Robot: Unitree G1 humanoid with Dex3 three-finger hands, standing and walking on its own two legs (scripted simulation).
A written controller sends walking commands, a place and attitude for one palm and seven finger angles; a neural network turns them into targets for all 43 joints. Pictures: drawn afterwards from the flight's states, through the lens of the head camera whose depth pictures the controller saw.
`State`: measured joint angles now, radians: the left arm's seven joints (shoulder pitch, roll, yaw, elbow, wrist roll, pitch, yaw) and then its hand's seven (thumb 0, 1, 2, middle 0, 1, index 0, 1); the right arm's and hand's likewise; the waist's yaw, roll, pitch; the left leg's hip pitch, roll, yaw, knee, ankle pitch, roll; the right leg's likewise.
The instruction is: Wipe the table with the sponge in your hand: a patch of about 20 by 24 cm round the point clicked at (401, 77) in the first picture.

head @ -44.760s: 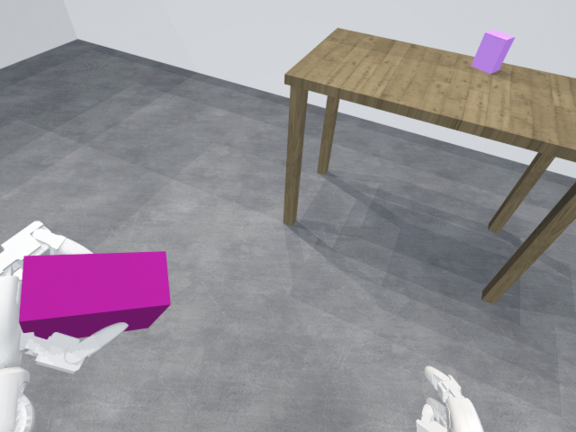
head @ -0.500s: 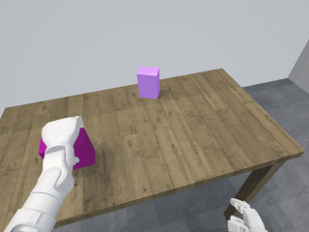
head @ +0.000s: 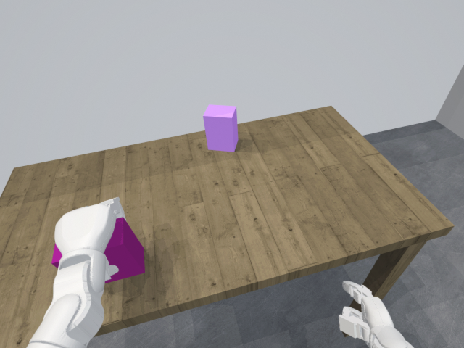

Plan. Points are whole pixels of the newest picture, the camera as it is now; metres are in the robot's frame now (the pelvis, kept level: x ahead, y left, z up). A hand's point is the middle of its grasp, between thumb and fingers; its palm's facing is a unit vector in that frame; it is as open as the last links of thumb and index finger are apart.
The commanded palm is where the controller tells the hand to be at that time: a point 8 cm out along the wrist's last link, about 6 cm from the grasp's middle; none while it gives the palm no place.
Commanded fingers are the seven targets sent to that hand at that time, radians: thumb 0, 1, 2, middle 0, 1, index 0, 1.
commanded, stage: lift the sponge slowly off the table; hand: left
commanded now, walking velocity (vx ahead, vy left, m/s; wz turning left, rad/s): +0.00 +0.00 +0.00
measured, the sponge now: (107, 259) +0.26 +0.28 +0.01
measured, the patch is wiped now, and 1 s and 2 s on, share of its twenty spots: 0.95 0.95 0.95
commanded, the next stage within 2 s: none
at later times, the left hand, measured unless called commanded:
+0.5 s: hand (97, 255) +0.24 +0.26 +0.07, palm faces +0.02 -0.12 -0.99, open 9.8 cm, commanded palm +0.21 +0.26 +0.13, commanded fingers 0.00 0.10 1.30 -1.20 -1.60 -1.20 -1.60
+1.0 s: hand (88, 251) +0.23 +0.26 +0.09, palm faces +0.04 -0.12 -0.99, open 9.8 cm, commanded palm +0.21 +0.26 +0.16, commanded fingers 0.00 0.10 1.30 -1.20 -1.60 -1.20 -1.60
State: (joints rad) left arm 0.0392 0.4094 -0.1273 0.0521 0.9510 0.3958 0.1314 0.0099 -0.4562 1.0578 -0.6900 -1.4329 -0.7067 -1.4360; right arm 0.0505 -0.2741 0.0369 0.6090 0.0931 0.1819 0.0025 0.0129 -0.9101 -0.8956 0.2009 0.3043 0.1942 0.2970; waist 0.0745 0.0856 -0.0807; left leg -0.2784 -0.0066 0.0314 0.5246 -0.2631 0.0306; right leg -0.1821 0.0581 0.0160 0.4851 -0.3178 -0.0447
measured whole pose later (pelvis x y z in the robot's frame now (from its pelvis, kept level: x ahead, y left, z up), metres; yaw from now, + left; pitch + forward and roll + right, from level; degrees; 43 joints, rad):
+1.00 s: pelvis -0.03 +0.00 +0.01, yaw +1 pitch -4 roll +0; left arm 0.00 0.44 -0.15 -0.04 0.92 0.42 0.01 0.00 -0.49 1.06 -0.75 -1.36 -0.77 -1.36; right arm -0.01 -0.27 0.05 0.67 0.07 0.14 -0.05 0.01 -0.91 -0.90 0.20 0.30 0.19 0.30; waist 0.11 0.10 -0.01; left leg -0.16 -0.01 0.02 0.42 -0.18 0.03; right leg -0.07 0.06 0.01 0.39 -0.24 -0.05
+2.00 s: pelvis -0.03 -0.01 +0.01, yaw +1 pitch -4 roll +0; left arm -0.11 0.53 -0.12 -0.13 0.87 0.47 -0.14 0.00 -0.49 1.06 -0.76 -1.36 -0.77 -1.36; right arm -0.01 -0.29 0.06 0.65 0.08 0.14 -0.05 0.01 -0.91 -0.90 0.20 0.30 0.19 0.30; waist 0.11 0.10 0.00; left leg -0.17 -0.01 0.02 0.41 -0.17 0.02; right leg -0.08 0.06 0.01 0.39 -0.24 -0.06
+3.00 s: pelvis -0.03 +0.00 +0.01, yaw +0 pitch -5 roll -1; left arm 0.16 0.55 -0.02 -0.32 0.84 0.41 -0.08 -0.01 -0.49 1.06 -0.76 -1.36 -0.77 -1.36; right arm 0.01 -0.29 0.05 0.64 0.06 0.12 -0.04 0.01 -0.91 -0.90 0.20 0.30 0.17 0.29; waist 0.13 0.11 0.00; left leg -0.17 0.00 0.02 0.43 -0.18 0.03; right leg -0.07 0.06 0.02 0.40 -0.24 -0.05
